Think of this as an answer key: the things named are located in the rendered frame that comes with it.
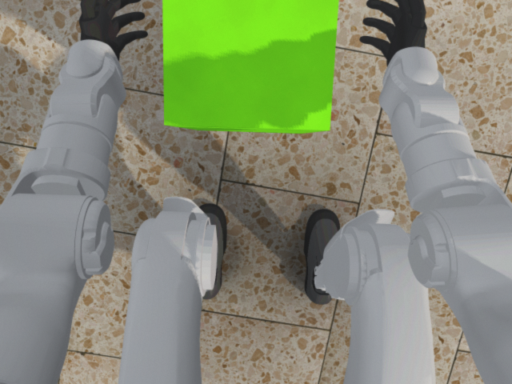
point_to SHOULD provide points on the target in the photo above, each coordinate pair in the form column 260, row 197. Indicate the robot right upper arm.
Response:
column 465, row 253

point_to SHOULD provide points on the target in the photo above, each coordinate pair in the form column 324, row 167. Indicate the carton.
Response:
column 249, row 65

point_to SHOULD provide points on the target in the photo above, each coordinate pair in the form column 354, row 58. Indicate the right robot forearm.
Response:
column 433, row 144

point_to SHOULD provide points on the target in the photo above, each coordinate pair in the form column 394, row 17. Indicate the left robot forearm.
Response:
column 77, row 136

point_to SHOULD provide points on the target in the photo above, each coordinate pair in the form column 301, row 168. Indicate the robot right foot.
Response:
column 321, row 227

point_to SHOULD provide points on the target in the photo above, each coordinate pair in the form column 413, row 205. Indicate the robot left hand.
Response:
column 96, row 23

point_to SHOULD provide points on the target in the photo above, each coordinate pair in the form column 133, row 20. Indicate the robot left upper arm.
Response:
column 50, row 244

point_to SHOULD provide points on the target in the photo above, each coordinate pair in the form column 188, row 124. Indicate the robot right shin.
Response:
column 325, row 279

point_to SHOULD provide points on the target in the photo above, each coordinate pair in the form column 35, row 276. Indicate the robot right hand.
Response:
column 409, row 28

